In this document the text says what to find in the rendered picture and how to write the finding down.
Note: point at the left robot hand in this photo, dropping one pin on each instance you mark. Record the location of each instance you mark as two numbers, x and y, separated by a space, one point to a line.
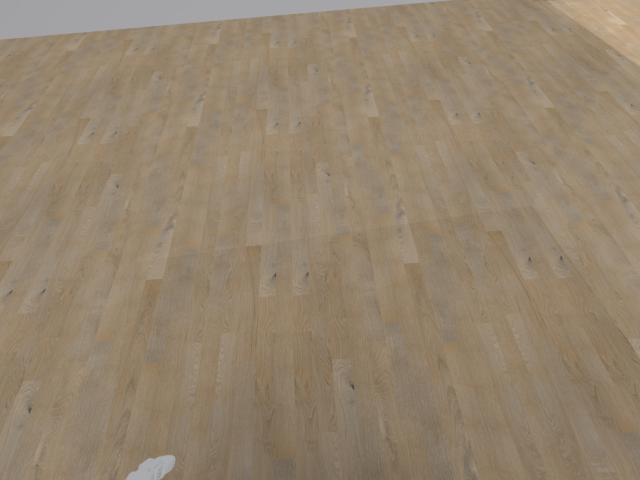
153 469

